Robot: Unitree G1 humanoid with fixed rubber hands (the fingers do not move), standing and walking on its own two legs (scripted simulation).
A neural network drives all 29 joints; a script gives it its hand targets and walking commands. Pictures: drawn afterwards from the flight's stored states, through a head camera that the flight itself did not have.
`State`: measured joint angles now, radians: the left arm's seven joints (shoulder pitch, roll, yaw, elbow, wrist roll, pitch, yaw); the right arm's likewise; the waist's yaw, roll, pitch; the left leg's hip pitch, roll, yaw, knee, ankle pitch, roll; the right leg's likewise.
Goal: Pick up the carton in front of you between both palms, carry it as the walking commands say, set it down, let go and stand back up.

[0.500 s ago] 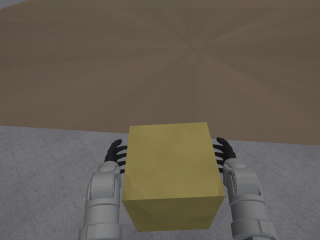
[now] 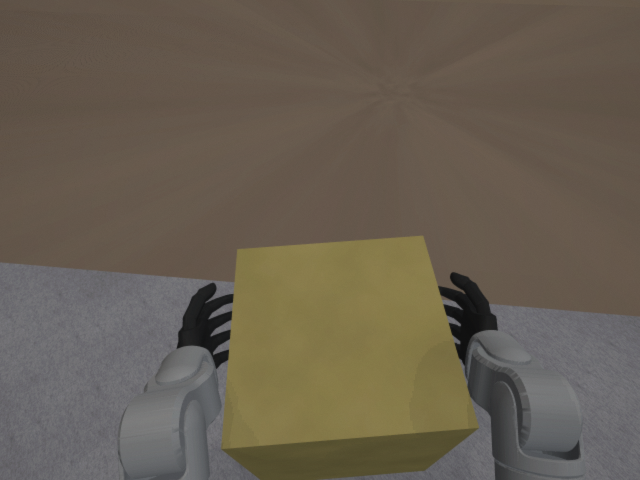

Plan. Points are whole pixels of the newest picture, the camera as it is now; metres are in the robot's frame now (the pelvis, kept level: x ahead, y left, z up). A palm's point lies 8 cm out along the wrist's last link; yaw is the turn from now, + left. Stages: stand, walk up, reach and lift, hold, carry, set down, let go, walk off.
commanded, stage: carry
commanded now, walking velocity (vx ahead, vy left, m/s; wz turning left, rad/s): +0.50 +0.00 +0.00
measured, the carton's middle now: (338, 369) +0.25 +0.01 +0.03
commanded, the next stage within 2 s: none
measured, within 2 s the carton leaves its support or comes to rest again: neither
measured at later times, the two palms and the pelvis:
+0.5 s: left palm (264, 201) +0.52 +0.13 +0.08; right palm (441, 191) +0.55 -0.17 +0.08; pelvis +0.31 -0.05 +0.01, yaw +4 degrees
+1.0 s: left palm (268, 79) +0.91 +0.16 +0.12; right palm (400, 81) +0.90 -0.14 +0.12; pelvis +0.65 +0.01 +0.01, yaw -1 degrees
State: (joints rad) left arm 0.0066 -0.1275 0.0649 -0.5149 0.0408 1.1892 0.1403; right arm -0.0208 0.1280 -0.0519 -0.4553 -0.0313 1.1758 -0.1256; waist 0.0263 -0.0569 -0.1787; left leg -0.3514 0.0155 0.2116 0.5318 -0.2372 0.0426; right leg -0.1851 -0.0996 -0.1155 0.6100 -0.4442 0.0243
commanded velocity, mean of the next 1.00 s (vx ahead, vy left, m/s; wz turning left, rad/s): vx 0.50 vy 0.00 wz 0.00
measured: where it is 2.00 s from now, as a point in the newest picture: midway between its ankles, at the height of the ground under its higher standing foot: (333, 228)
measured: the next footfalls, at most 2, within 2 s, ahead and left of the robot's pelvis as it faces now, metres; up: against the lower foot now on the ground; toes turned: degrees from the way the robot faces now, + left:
right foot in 0.34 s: +0.39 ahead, -0.11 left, +0.00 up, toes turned -11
left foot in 0.84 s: +0.74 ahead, +0.10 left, +0.00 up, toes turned +13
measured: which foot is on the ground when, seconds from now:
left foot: down 0.00-0.36, up 0.38-0.82, down 0.84-1.00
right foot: up 0.00-0.32, down 0.34-0.88, up 0.90-1.00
